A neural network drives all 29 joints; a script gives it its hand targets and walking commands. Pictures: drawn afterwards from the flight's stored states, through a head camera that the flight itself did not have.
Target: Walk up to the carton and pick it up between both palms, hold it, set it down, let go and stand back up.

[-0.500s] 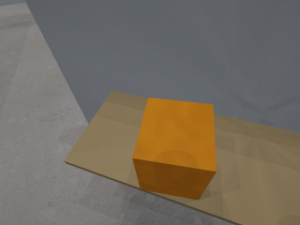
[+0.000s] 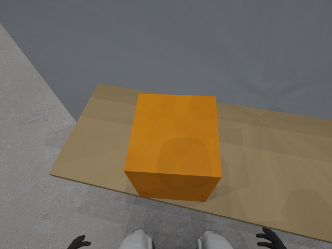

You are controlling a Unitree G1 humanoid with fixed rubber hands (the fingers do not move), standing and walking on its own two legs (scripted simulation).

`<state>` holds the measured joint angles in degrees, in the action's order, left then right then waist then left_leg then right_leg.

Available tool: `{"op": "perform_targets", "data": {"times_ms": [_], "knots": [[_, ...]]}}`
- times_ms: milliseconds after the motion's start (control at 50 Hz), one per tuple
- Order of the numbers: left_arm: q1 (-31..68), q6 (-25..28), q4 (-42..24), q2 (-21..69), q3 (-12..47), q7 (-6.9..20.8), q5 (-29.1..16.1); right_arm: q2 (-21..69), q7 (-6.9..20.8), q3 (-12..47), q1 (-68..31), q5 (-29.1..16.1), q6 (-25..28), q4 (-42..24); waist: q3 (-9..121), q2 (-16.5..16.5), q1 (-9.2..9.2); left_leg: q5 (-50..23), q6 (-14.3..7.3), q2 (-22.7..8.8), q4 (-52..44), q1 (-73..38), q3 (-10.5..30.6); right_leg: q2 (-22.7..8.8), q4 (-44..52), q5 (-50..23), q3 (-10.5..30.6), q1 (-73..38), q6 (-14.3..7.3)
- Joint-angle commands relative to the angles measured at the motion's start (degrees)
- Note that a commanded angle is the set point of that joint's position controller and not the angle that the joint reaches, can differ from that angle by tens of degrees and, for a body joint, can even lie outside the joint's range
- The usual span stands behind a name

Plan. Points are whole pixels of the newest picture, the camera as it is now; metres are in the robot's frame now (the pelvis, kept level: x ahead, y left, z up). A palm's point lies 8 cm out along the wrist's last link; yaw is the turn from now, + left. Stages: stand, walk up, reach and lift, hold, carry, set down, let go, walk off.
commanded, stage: walk up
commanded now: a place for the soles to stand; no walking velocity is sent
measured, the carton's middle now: (174, 151) +0.37 +0.01 -0.07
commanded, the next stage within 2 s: stand in 1.24 s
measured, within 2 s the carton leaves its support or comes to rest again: neither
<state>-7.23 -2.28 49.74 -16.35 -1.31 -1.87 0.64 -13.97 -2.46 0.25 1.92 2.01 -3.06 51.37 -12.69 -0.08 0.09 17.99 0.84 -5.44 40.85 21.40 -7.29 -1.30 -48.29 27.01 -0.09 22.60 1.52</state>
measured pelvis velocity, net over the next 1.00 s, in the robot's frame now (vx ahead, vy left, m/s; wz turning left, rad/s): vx -0.11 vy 0.02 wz -0.04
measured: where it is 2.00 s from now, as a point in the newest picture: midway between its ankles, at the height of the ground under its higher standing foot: outside the picture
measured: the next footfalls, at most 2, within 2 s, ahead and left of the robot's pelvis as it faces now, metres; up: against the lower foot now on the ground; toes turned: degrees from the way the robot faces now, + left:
left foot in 0.36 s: -0.04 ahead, +0.13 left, +0.00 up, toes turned +4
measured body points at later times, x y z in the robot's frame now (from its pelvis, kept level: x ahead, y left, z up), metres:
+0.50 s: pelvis -0.08 +0.02 +0.01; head -0.08 +0.03 +0.46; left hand +0.01 +0.28 -0.13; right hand +0.00 -0.23 -0.13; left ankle -0.08 +0.14 -0.71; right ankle +0.01 -0.12 -0.71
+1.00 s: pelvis -0.11 +0.02 +0.01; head -0.12 +0.00 +0.46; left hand -0.08 +0.28 -0.12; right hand -0.09 -0.25 -0.14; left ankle -0.08 +0.14 -0.71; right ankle +0.01 -0.12 -0.71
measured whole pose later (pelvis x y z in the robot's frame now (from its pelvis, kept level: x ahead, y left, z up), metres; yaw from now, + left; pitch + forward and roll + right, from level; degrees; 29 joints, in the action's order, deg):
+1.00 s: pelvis -0.11 +0.02 +0.01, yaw -3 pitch -3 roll +2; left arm -18.4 -1.0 56.1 -14.3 1.8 -0.6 -0.2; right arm -16.5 0.0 0.9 17.0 -0.2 -1.6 58.3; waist -0.9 1.1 1.3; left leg 17.6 -0.9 -0.2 32.9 13.9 -5.0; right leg -0.9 -31.9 10.3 6.1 23.1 1.3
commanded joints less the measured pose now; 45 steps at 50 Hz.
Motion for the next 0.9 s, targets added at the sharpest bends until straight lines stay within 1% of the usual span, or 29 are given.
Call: {"op": "perform_targets", "data": {"times_ms": [0, 20, 40, 60, 80, 100, 140, 160, 180, 240, 280, 300, 320, 340, 360, 380, 400, 480, 520, 560, 600, 640, 660, 700, 720, 740, 780, 840, 880], "knots": [[-8.14, 2.24, -3.26, -7.74, -1.21, 0.11, 0.63, -9.81, 1.79, -2.86, 3.51, -2.09, -1.20, -2.91, 23.00, -0.87, -0.02, -15.98, -3.60, -4.17, 3.21, -4.11, 4.99, -6.71, 21.90, -35.50, 5.03, -18.68, -0.71], [-7.13, 1.70, -4.15, -14.98, -3.27, 0.09, 0.47, -6.38, 1.70, -1.65, 5.06, -2.21, -1.44, -3.34, 24.59, -16.51, 0.58, 10.34, 0.24, 3.46, 13.45, 6.37, 1.88, -19.68, 23.49, -53.50, 19.91, -21.59, -9.24], [-9.66, 1.39, -4.49, -17.10, -3.74, 0.23, -0.29, -7.08, 0.99, -2.04, 2.47, -1.13, -2.46, -3.44, 27.63, -16.63, 4.96, 26.86, 0.70, 7.58, 24.00, 5.23, 9.56, -24.90, 26.46, -50.81, 31.48, -16.74, -17.70], [-9.04, 1.16, -3.40, -14.21, -3.34, -0.18, -0.43, -7.56, 0.93, -2.35, 0.57, -0.66, -2.45, -3.16, 22.65, -9.21, 5.60, 25.78, -0.14, 6.33, 29.81, 7.30, 14.27, -25.40, 26.10, -43.23, 29.85, -15.58, -19.44], [-6.04, 1.02, -3.80, -12.13, -2.78, -1.25, -0.52, -6.34, 1.16, -2.46, 0.82, -1.58, -2.27, -3.45, 16.82, -7.18, 3.90, 23.28, -0.39, 5.72, 30.32, 10.24, 15.31, -22.10, 23.39, -43.72, 20.71, -16.44, -17.18], [-2.63, 0.93, -4.92, -10.36, -1.80, -1.81, 0.04, -7.62, 0.97, -2.78, 1.55, -1.32, -1.54, -3.04, 13.73, -8.42, 2.71, 20.68, -0.03, 5.44, 28.74, 13.52, 15.27, -18.86, 21.41, -48.90, 17.31, -17.65, -15.87], [0.76, 0.76, -5.16, -8.73, -1.03, -1.43, 0.67, -8.07, 1.01, -3.68, 6.02, -1.15, -0.92, -1.87, 16.03, -11.32, 0.49, 16.34, 1.69, 5.49, 25.78, 6.99, 13.97, -16.01, 23.54, -41.60, 12.79, -16.00, -13.23], [0.83, 0.62, -4.64, -8.78, -1.44, -1.01, 0.63, -7.86, 1.26, -3.89, 6.56, -1.34, -0.37, -1.98, 16.63, -12.94, 0.62, 15.96, 2.16, 5.84, 22.78, 6.37, 12.80, -15.83, 23.61, -37.28, 13.36, -15.47, -14.26], [0.80, 0.71, -5.13, -9.24, -1.64, -1.08, 1.09, -8.75, 1.50, -4.01, 6.88, -0.94, -0.30, -1.64, 16.15, -10.25, 1.26, 15.55, 2.29, 5.20, 22.05, 6.59, 12.41, -18.61, 24.13, -35.20, 16.78, -14.15, -15.78], [-0.10, 0.95, -4.26, -8.00, -1.27, -0.93, 0.43, -6.96, 2.06, -3.24, 6.54, -1.52, 0.05, -2.98, 14.67, -7.62, 2.40, 15.03, 1.97, 3.23, 11.26, 2.06, 10.84, -17.83, 24.96, -25.84, 17.32, -11.57, -13.99], [0.18, 0.96, -3.30, -8.58, -1.11, -0.22, 1.04, -6.56, 1.86, -2.75, 10.79, -2.20, 0.24, -2.71, 15.94, -12.93, 1.99, 12.32, 1.76, 3.48, 1.91, -2.64, 8.26, -16.23, 22.92, -28.66, 13.78, -10.78, -12.44], [0.29, 0.69, -2.56, -9.14, -0.80, 0.00, 0.47, -4.61, 1.75, -1.97, 13.41, -2.33, 0.68, -2.13, 17.72, -11.26, -0.63, 9.98, 0.79, 4.65, -5.95, -7.06, 6.69, -14.85, 21.69, -26.39, 13.15, -11.07, -10.90], [0.11, 0.48, -2.62, -8.09, -0.81, 0.27, -0.04, -5.77, 1.61, -2.39, 15.27, -1.68, 1.24, -1.21, 18.46, -9.92, -0.72, 1.45, -0.06, 4.55, -15.71, -11.26, 5.93, -13.71, 20.11, -22.38, 11.67, -9.05, -9.05], [0.51, 0.49, -3.02, -8.04, -0.81, 0.81, 0.09, -7.19, 1.70, -2.73, 15.25, -1.63, 1.83, -0.80, 17.56, -4.43, -1.04, -0.40, -1.30, 0.79, -19.06, -14.31, 12.24, -10.65, 16.71, -17.50, 9.54, -3.89, -6.41], [-0.16, 0.53, -3.42, -5.09, 0.26, 1.33, 0.01, -10.66, 1.82, -2.69, 11.24, -2.04, 2.16, -2.62, 12.75, 6.78, 1.48, -0.09, -3.96, -5.69, -22.77, -10.08, 21.67, -3.83, 11.56, -10.02, 1.77, 1.90, -2.43], [-0.03, -0.14, -2.24, -4.49, 0.41, 0.68, -0.23, -12.38, 2.47, -2.34, 7.01, -2.00, 2.15, -3.11, 11.16, 11.52, 0.09, 14.50, -11.00, -12.85, -27.64, 6.02, 28.97, -0.18, 5.74, 2.84, -0.72, -7.00, -1.69], [0.48, -0.53, -2.29, -3.29, 0.97, 1.03, -0.46, -11.59, 2.34, -2.32, 1.78, -2.01, 1.93, -4.55, 7.01, 9.75, 1.54, 22.47, -10.59, -10.42, -29.32, 14.21, 25.93, -1.33, 5.10, 0.47, 0.05, -12.98, -2.08], [-2.79, 1.08, 0.11, -4.47, 0.51, 1.94, 0.40, -10.28, 1.88, -1.43, 3.39, -2.52, 2.66, -1.77, 8.50, 6.54, 1.99, 9.65, -5.74, -3.68, -24.23, 5.49, 16.74, -0.59, 13.41, -13.24, -0.12, -13.36, -2.03], [-5.36, 2.10, 1.07, -4.80, 0.29, 1.46, 0.10, -9.56, 2.24, -1.33, 3.15, -2.72, 2.76, -1.54, 8.09, 8.19, 2.44, 9.78, -5.83, -3.80, -23.84, 4.53, 15.30, -0.49, 13.79, -13.00, 0.23, -11.56, -2.02], [-8.04, 2.34, 1.97, -4.10, 0.77, 1.42, 0.48, -10.64, 2.82, -1.98, 1.87, -2.52, 1.69, -1.66, 7.60, 10.06, 2.20, 21.41, -5.95, -3.71, -24.79, 7.83, 14.15, 0.44, 12.47, -8.75, 0.01, -13.58, -1.75], [-8.62, 1.87, 2.51, -5.44, 0.48, 1.20, -0.26, -9.32, 2.37, -1.95, 4.65, -2.63, 1.16, -0.38, 4.97, 8.17, 1.22, 27.15, -6.41, -4.94, -26.05, 9.77, 15.35, 0.08, 13.57, -4.56, 2.42, -10.90, -1.85], [-10.45, 1.93, 2.83, -4.99, 0.68, 1.29, -0.11, -9.96, 2.30, -1.34, 2.33, -2.31, 0.43, -0.81, 3.19, 8.10, 3.20, 30.46, -6.10, -5.13, -26.85, 13.43, 15.30, 0.90, 10.43, -3.72, 1.31, -10.85, -2.07], [-10.81, 2.05, 2.98, -3.92, 0.98, 0.87, 0.17, -9.64, 2.27, -1.78, 1.55, -2.20, -0.01, -0.42, 1.37, 8.29, 2.46, 28.62, -5.31, -4.31, -24.91, 10.78, 12.31, -0.08, 13.71, -4.64, 3.26, -6.87, -2.27], [-9.50, 2.39, 2.29, -5.68, 1.24, 0.90, -0.36, -8.99, 2.32, -0.88, 3.79, -2.75, -0.22, -0.20, -1.58, 2.26, 1.94, 20.91, -4.39, -1.21, -18.84, 6.14, 9.63, -2.52, 21.94, -3.10, 8.06, -0.29, -2.80], [-9.70, 2.66, 2.99, -5.11, 1.95, 0.80, -0.10, -7.23, 2.63, -0.76, 5.89, -2.73, -0.25, -0.18, 1.17, -2.30, -0.84, 17.78, -3.72, 1.01, -14.05, -1.08, 7.70, -6.18, 29.35, 4.24, 15.07, 5.40, -3.47], [-10.12, 2.39, 2.15, -7.98, 1.21, 0.97, -0.65, -8.22, 2.62, -0.94, 11.59, -2.47, -0.29, 1.05, 4.32, -8.27, -1.34, 14.51, -2.90, 4.16, -8.04, -5.97, 6.22, -9.54, 35.81, 15.22, 21.71, 8.43, -3.78], [-8.14, 2.32, 1.98, -9.75, 1.01, 0.99, -0.90, -6.34, 2.62, -0.70, 17.34, -2.65, 0.07, 3.13, 4.13, -12.78, -3.80, 14.04, -3.66, 4.86, -5.54, -13.43, 5.76, -10.32, 41.12, 24.49, 25.30, 16.13, -4.53], [-7.72, 1.77, 3.29, -9.77, 1.00, 0.63, -0.59, -6.29, 2.45, -0.16, 17.60, -1.75, 1.49, 3.76, 9.33, -12.95, -2.83, 9.63, -4.17, 3.46, -9.49, -15.57, 6.53, -8.39, 37.59, 15.59, 19.66, 13.27, -3.91], [-9.33, 2.13, 2.74, -8.85, 0.94, 0.73, -0.88, -9.11, 1.94, -0.18, 15.50, -2.02, 2.46, 4.15, 11.86, -6.58, 0.23, 12.75, -4.84, 0.32, -16.46, -7.46, 10.67, -4.51, 29.49, 3.93, 13.63, 2.41, -2.53]]}}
